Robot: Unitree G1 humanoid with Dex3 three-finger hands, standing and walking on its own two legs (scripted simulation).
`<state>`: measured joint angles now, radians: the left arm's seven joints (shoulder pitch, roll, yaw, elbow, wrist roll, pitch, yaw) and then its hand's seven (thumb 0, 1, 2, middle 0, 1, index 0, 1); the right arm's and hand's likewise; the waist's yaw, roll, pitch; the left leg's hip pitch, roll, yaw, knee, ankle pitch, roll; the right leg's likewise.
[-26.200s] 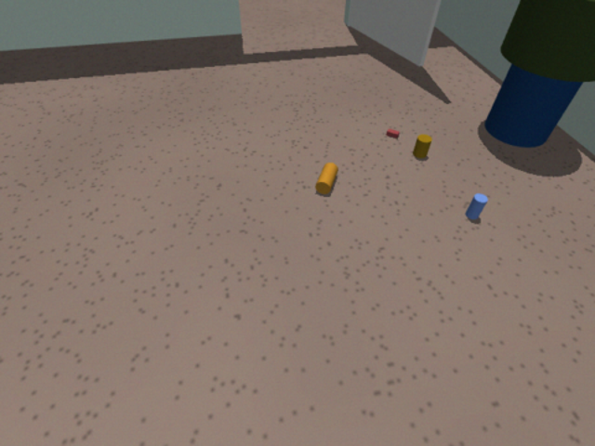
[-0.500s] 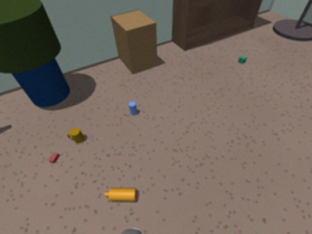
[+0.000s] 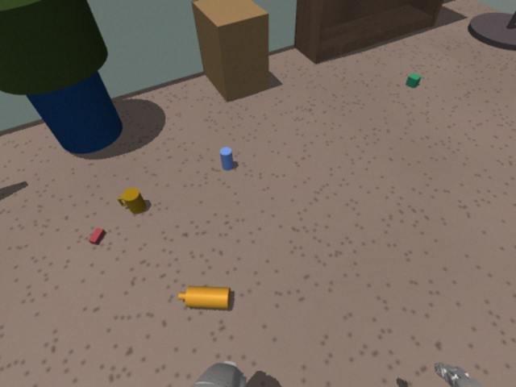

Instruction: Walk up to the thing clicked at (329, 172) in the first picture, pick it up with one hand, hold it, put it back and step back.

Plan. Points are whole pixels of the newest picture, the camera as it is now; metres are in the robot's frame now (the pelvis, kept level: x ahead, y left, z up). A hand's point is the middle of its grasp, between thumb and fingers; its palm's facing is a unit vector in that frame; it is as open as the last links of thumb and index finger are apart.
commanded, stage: walk up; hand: left
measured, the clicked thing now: (204, 297) +0.50 +0.27 -0.72
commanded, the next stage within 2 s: stand in 0.56 s
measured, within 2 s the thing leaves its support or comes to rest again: neither
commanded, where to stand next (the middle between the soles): +0.12 +0.01 m, yaw +0 degrees
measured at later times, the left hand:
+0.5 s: hand out of the picture +0.10 +0.25 -0.13, palm faces +0.02 -0.93 -0.38, open 7.4 cm
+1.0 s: hand out of the picture +0.09 +0.25 -0.13, palm faces +0.03 -0.94 -0.34, open 7.4 cm
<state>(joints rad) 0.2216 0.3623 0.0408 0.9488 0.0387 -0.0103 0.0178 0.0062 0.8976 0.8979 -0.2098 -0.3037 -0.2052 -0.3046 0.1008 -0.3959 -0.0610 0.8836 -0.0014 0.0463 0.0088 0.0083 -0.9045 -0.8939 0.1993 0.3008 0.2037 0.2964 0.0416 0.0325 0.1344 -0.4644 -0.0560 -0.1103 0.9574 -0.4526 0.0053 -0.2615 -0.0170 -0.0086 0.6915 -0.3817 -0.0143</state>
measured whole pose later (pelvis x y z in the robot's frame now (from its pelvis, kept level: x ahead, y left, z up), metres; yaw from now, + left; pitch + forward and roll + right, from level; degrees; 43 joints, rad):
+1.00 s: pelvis +0.03 -0.01 +0.03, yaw +3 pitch -3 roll +0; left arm 0.08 0.36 -0.01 1.15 0.01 -0.02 -0.01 0.01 0.90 0.90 -0.21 -0.30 -0.20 -0.30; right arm 0.06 -0.35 -0.01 1.13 -0.01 -0.02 0.01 0.01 -0.90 -0.89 0.20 0.30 0.20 0.30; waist 0.01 -0.01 0.06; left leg -0.08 0.00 -0.04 0.33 -0.20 -0.02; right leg -0.14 -0.03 -0.02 0.35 -0.16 0.01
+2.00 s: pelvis +0.03 -0.02 +0.03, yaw +3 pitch -3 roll +0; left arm 0.09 0.36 0.00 1.14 0.01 -0.01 -0.01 0.01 0.90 0.90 -0.21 -0.30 -0.20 -0.30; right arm 0.11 -0.36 0.01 1.14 -0.01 -0.01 0.00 0.01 -0.90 -0.89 0.20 0.30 0.20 0.30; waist 0.01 0.01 0.05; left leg -0.08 0.02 -0.06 0.31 -0.19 -0.04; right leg -0.13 -0.01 -0.04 0.34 -0.16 -0.01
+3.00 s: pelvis +0.04 -0.02 +0.03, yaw +3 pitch -2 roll +0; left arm 0.10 0.35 0.00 1.13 0.01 -0.01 -0.01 0.01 0.90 0.90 -0.21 -0.30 -0.20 -0.30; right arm 0.12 -0.36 0.01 1.12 -0.01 -0.01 0.00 0.01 -0.90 -0.89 0.20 0.30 0.20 0.30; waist 0.01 0.01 0.05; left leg -0.07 0.03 -0.05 0.31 -0.20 -0.04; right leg -0.13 0.00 -0.04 0.34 -0.17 -0.01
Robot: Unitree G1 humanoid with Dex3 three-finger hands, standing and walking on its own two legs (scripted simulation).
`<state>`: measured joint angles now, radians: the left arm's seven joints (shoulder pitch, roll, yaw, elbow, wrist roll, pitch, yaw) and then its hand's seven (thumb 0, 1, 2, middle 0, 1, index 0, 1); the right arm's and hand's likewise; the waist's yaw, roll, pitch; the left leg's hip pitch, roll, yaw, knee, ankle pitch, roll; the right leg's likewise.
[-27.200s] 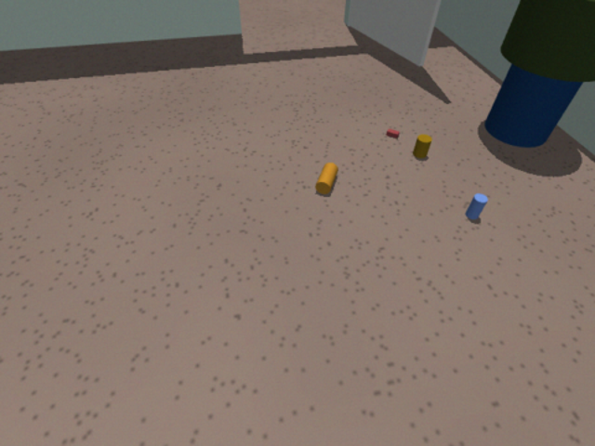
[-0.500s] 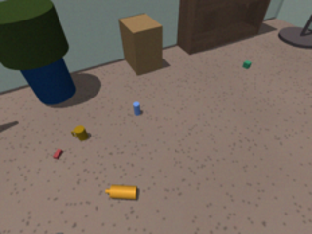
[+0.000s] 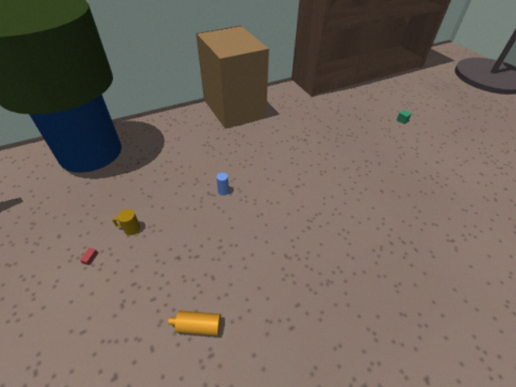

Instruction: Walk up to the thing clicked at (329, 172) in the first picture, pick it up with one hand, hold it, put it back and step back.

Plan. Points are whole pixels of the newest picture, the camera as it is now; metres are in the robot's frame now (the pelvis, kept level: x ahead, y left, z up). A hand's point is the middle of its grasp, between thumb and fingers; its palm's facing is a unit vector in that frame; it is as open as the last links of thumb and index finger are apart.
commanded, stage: stand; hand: left
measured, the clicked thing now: (194, 322) +0.49 +0.25 -0.74
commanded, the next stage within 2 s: none
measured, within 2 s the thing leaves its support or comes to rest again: neither
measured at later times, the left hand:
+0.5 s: hand out of the picture +0.08 +0.25 -0.15, palm faces -0.01 -0.94 -0.35, open 7.4 cm
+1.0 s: hand out of the picture +0.08 +0.24 -0.15, palm faces +0.00 -0.94 -0.35, open 7.4 cm
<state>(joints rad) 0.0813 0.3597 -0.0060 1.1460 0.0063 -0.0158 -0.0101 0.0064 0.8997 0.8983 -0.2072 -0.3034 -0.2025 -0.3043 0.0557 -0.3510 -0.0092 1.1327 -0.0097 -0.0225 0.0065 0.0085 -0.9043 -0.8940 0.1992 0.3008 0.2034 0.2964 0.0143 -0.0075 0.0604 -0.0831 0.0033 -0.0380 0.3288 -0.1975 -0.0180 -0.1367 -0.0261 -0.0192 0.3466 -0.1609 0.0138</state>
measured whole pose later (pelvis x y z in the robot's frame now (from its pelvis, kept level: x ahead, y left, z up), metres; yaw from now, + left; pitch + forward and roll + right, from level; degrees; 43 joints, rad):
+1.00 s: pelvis +0.00 -0.02 +0.00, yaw +1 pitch -3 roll +0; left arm 0.09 0.36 0.00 1.14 0.01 -0.01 -0.01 0.01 0.90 0.90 -0.21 -0.30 -0.20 -0.30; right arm 0.11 -0.36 0.01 1.14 -0.01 -0.01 0.00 0.01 -0.90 -0.89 0.20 0.30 0.20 0.30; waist 0.01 0.01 0.05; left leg -0.08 0.02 -0.06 0.31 -0.19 -0.04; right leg -0.13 -0.01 -0.04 0.34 -0.16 -0.01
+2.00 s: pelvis +0.01 -0.02 +0.00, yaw +0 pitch -2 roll +0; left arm 0.10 0.35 0.00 1.13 0.01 -0.01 -0.01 0.01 0.90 0.90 -0.21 -0.30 -0.20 -0.30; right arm 0.12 -0.36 0.01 1.12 -0.01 -0.01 0.00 0.01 -0.90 -0.89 0.20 0.30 0.20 0.30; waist 0.01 0.01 0.05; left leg -0.07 0.03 -0.05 0.31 -0.20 -0.04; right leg -0.13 0.00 -0.04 0.34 -0.17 -0.01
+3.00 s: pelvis +0.09 +0.02 +0.00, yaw -1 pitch -2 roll +1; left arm 0.05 0.34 0.01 1.07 0.00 -0.01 0.00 0.00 0.90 0.90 -0.21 -0.30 -0.20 -0.30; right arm 0.07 -0.35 -0.02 1.07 -0.01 -0.01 0.00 0.01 -0.90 -0.89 0.20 0.30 0.20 0.30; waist 0.00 0.00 0.07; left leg -0.04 0.03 0.06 0.34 -0.25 -0.02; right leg -0.13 0.00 0.02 0.40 -0.24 0.00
